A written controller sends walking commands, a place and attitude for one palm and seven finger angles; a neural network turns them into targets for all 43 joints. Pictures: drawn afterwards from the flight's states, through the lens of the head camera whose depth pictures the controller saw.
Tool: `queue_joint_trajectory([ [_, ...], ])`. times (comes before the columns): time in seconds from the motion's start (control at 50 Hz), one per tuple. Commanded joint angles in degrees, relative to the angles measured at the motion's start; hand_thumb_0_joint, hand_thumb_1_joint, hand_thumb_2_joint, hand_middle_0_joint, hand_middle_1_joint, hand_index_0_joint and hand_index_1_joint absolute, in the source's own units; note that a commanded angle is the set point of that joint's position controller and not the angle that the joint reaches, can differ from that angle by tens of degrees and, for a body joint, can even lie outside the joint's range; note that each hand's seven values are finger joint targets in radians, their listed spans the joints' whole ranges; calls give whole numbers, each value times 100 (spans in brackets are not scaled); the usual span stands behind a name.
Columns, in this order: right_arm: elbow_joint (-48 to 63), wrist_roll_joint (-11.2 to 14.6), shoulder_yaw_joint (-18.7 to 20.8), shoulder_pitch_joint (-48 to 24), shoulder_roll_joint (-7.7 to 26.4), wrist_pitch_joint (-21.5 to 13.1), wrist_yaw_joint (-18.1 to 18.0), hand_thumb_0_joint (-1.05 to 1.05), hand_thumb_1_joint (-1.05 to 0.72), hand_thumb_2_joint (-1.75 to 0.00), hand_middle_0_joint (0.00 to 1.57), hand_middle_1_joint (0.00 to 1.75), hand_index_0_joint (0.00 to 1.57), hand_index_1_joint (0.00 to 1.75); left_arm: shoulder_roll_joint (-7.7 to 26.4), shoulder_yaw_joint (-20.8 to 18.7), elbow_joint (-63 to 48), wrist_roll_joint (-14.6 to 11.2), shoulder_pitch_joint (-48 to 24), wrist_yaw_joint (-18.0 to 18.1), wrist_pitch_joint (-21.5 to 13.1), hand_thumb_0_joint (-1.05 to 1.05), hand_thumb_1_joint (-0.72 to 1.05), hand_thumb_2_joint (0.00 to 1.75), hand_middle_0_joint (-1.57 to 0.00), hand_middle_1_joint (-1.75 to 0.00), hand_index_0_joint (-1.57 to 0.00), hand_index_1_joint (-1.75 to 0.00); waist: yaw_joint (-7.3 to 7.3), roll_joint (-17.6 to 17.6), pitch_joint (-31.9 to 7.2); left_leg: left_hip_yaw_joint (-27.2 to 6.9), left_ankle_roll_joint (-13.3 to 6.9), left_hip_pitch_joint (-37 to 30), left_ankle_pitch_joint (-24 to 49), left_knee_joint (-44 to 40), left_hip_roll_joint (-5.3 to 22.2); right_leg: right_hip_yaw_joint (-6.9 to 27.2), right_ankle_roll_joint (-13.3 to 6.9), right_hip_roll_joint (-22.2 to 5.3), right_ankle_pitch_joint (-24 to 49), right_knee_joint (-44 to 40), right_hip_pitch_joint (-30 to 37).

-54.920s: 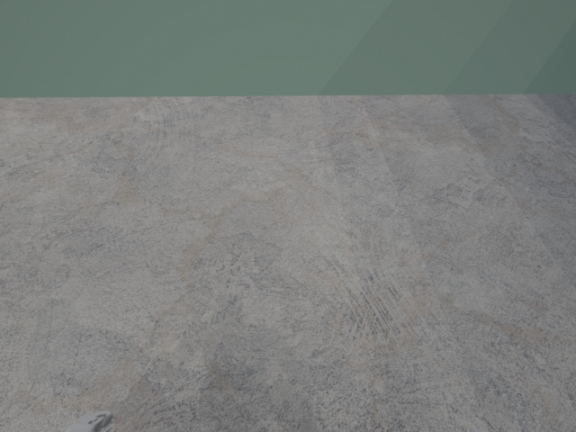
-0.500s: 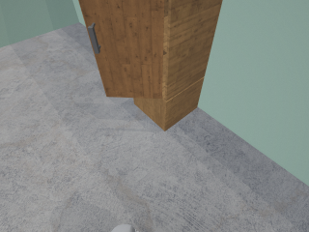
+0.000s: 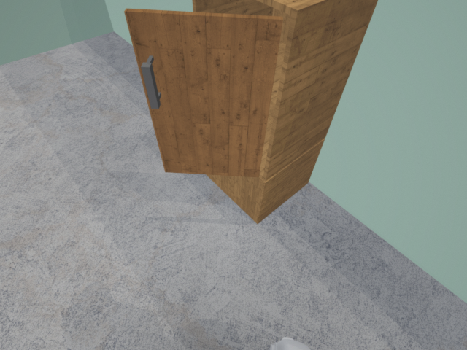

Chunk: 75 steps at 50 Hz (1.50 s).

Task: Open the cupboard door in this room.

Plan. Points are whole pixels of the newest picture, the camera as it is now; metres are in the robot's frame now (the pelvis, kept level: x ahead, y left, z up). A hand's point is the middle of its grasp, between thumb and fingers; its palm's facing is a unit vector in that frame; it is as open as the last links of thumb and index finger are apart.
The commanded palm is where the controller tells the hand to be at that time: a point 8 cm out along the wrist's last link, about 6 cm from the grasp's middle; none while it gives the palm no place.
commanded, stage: take the last steps up to it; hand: left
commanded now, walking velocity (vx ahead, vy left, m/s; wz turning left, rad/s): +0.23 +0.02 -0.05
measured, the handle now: (153, 82) +0.74 +0.28 +0.03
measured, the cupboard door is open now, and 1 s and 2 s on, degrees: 46 46 46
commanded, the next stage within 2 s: come to a stop and stand still in 0.20 s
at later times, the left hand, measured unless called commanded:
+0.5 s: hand (148, 331) +0.18 +0.19 -0.19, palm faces +0.04 -0.98 -0.20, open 7.2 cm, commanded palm none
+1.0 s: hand (163, 326) +0.19 +0.16 -0.17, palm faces -0.01 -0.97 -0.23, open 7.4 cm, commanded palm none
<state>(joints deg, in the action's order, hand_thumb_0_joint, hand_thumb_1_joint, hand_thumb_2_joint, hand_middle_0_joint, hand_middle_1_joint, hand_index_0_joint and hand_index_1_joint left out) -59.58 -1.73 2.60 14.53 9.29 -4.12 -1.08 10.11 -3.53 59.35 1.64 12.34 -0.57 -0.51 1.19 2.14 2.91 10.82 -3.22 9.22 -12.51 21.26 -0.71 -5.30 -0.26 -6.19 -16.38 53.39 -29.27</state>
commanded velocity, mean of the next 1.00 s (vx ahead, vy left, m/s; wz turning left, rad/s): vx -0.05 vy -0.02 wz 0.00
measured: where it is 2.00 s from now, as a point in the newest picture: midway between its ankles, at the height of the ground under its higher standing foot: outside the picture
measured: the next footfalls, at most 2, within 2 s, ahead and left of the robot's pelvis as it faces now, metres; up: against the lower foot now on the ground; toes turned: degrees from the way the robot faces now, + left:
right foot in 0.16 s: +0.17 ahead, -0.11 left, +0.00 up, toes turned -8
left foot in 0.48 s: +0.25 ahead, +0.13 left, +0.00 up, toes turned +3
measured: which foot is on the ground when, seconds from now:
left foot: down 0.00-0.16, up 0.18-0.46, down 0.48-0.82, up 0.84-1.00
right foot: up 0.00-0.14, down 0.16-0.52, up 0.54-0.80, down 0.82-1.00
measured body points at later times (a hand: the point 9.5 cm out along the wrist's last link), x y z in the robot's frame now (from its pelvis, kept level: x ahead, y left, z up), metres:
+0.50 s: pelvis +0.16 +0.01 -0.01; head +0.18 +0.02 +0.44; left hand +0.18 +0.24 -0.17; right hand +0.19 -0.23 -0.16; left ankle +0.22 +0.13 -0.74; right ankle +0.13 -0.11 -0.74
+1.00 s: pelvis +0.13 -0.03 +0.00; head +0.15 -0.04 +0.44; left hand +0.19 +0.21 -0.15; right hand +0.18 -0.28 -0.16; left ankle +0.13 +0.09 -0.71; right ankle +0.12 -0.13 -0.74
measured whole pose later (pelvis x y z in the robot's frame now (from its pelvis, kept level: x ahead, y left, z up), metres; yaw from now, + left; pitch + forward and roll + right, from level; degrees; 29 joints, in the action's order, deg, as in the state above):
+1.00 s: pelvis +0.13 -0.03 +0.00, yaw -2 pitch +0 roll +1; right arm -58.7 -0.7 3.7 9.7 11.9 3.1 -0.8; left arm 10.5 -1.6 57.0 1.7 12.5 1.1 1.3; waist 0.2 0.2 3.2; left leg 2.0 1.2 19.5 -24.3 43.5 0.4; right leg -3.0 -1.4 -1.3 -16.4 29.9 -13.0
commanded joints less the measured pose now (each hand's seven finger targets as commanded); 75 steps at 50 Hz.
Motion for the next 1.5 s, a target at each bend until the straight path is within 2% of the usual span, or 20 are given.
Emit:
queue_joint_trajectory([
  [0.0,-28,-1,80,626,718,4,8,0,-90,-90,20,30,20,30,93,18,-421,-10,-145,-42,-59,0,90,90,-20,-30,-20,-30,-129,-584,124,-1054,-728,-55,813,-1097,1705,97,4,-11,237,-1009,246],
  [0.1,-164,4,42,577,707,88,18,0,-90,-90,20,30,20,30,343,-40,-367,7,238,-15,-115,0,90,90,-20,-30,-20,-30,173,-260,49,-765,-328,380,696,15,1334,-104,-111,302,550,-2279,1887],
  [0.12,-157,53,18,548,614,78,34,0,-90,-90,20,30,20,30,616,-109,-205,14,763,7,-176,0,90,90,-20,-30,-20,-30,392,150,-183,-448,-78,926,456,961,907,396,-278,1,660,-2596,2837],
  [0.16,58,92,15,465,536,128,87,0,-90,-90,20,30,20,30,1254,-228,-1,-70,1654,106,-232,0,90,90,-20,-30,-20,-30,605,1520,-548,-273,294,2339,-2439,3680,88,3086,-1401,-1964,968,-3891,3695],
  [0.2,63,97,60,80,475,161,70,0,-90,-90,20,30,20,30,964,-166,-196,-83,879,169,-246,0,90,90,-20,-30,-20,-30,328,719,-144,-1049,306,2688,-1584,4381,492,2533,-1383,-1761,1067,-3998,2982],
  [0.28,-187,64,-18,476,93,272,112,0,-90,-90,20,30,20,30,529,-30,-232,-64,381,158,-366,0,90,90,-20,-30,-20,-30,-140,388,-326,-823,518,1722,-745,3159,598,758,-954,-1019,2585,-3948,2186],
  [0.38,-241,102,-121,483,27,341,35,0,-90,-90,20,30,20,30,624,-6,-90,-84,217,234,-229,0,90,90,-20,-30,-20,-30,-186,400,-513,-606,653,648,153,1081,215,349,-698,-623,3724,-3140,2159],
  [0.44,-193,93,-8,454,682,314,-22,0,-90,-90,20,30,20,30,532,44,-76,-146,445,290,-31,0,90,90,-20,-30,-20,-30,-124,-447,-650,-1416,218,-269,3346,474,1155,163,-77,-164,1695,-2414,1510],
  [0.54,45,23,150,262,1215,465,-251,0,-90,-90,20,30,20,30,548,6,-219,-125,469,267,304,0,90,90,-20,-30,-20,-30,-259,-1668,-537,-2280,-847,-86,5004,45,2229,454,107,447,-1953,19,878],
  [0.64,344,12,282,-219,1308,508,-262,0,-90,-90,20,30,20,30,503,-80,-412,-99,335,199,351,0,90,90,-20,-30,-20,-30,-217,-989,-997,-1906,-854,-436,3862,238,2162,663,183,475,-1538,487,415],
  [0.76,535,67,297,-620,1206,575,-112,0,-90,-90,20,30,20,30,562,-68,-386,-41,991,160,276,0,90,90,-20,-30,-20,-30,104,-749,-751,-1502,-226,897,913,518,1465,271,70,462,273,-2658,2190],
  [0.8,724,133,204,-636,590,665,10,0,-90,-90,20,30,20,30,1305,-121,-601,53,419,182,219,0,90,90,-20,-30,-20,-30,-73,1377,-91,-635,476,1488,-1589,1955,165,2147,-702,-1254,-80,-4123,1286],
  [0.88,533,103,178,-626,588,699,44,0,-90,-90,20,30,20,30,977,-23,-687,27,-246,214,117,0,90,90,-20,-30,-20,-30,-204,853,113,-1069,382,1339,-1380,3346,218,1532,-968,-877,1095,-3743,952],
  [0.96,273,131,50,-303,413,561,4,0,-90,-90,20,30,20,30,933,10,-417,-33,111,239,27,0,90,90,-20,-30,-20,-30,-133,582,-379,-848,492,739,-897,1172,164,1187,-847,-639,2614,-3034,2099],
  [1.02,65,64,-14,-137,764,365,-64,0,-90,-90,20,30,20,30,609,109,-281,-171,310,204,21,0,90,90,-20,-30,-20,-30,0,-583,-561,-1823,96,-119,1581,-8,1025,850,-129,-1,1438,-2760,1791],
  [1.1,-167,81,-86,-233,708,380,-93,0,-90,-90,20,30,20,30,610,138,-58,-139,115,197,97,0,90,90,-20,-30,-20,-30,9,-974,-217,-1649,168,469,538,-285,884,737,-81,91,667,-3117,2191],
  [1.38,-488,89,-147,412,385,366,-108,0,-90,-90,20,30,20,30,417,212,360,-133,431,214,-6,0,90,90,-20,-30,-20,-30,-103,-195,82,-1307,270,206,133,-323,620,902,-164,-3,443,-3651,1913],
  [1.4,-92,139,-149,-202,594,222,-30,0,-90,-90,20,30,20,30,483,295,535,-31,1078,475,-190,0,90,90,-20,-30,-20,-30,142,-525,106,-995,389,380,568,893,645,1145,-85,-335,2829,-3295,1787],
  [1.42,56,129,-179,258,265,300,-4,0,-90,-90,20,30,20,30,793,262,265,-87,778,429,-231,0,90,90,-20,-30,-20,-30,-257,-520,-301,-1113,361,351,-475,741,404,1373,-312,-514,1404,-3391,1808],
  [1.48,103,67,-216,567,330,237,20,0,-90,-90,20,30,20,30,541,296,110,-80,551,321,-205,0,90,90,-20,-30,-20,-30,-252,-735,-136,-1348,175,467,49,341,596,890,-319,25,-5,-3033,1431],
])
